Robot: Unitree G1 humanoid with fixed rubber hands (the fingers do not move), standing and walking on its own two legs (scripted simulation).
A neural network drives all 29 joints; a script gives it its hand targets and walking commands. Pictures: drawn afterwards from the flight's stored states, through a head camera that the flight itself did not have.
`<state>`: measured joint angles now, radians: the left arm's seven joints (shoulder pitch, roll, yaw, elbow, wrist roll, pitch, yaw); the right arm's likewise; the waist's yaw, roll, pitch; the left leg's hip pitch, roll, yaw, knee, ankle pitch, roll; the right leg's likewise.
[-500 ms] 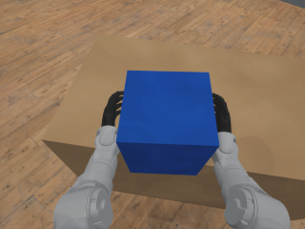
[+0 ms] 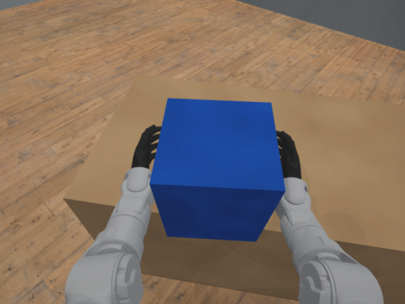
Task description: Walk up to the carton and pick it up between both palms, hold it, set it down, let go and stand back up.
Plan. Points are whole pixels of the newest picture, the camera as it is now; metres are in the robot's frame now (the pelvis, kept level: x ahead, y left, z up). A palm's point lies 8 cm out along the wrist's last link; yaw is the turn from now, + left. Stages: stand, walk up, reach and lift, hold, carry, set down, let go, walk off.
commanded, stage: reach and lift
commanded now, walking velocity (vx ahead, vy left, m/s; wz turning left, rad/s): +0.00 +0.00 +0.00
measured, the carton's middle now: (215, 175) +0.40 +0.00 +0.04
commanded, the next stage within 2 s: hold in 1.90 s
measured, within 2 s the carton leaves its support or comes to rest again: neither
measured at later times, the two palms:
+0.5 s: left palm (128, 150) +0.37 +0.17 +0.14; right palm (294, 165) +0.36 -0.13 +0.13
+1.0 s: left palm (118, 151) +0.35 +0.17 +0.17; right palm (299, 168) +0.34 -0.13 +0.15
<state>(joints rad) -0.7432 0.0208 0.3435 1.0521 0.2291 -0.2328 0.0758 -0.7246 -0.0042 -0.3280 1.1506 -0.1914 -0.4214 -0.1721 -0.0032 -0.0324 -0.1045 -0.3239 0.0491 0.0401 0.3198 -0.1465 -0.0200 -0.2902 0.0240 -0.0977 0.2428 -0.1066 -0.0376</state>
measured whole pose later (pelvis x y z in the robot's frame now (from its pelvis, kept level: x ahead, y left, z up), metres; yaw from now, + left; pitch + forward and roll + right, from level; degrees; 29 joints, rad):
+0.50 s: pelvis -0.01 +0.01 +0.00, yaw +1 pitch -6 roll -1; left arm -0.63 -0.05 0.28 0.43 0.32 0.35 0.00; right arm -0.61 0.00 -0.17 0.78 0.02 -0.06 -0.15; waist -0.05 -0.10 0.04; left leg -0.05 0.02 0.03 0.33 -0.18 0.00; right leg -0.01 0.00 -0.11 0.25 -0.14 -0.01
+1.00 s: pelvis -0.01 +0.02 +0.00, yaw +2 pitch -10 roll -1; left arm -0.56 -0.06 0.27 0.12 0.34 0.61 -0.04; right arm -0.56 -0.01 -0.05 0.54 0.12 0.14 -0.18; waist -0.08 -0.08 0.10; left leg 0.01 0.02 0.02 0.35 -0.19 0.00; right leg 0.06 0.00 -0.11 0.27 -0.15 -0.01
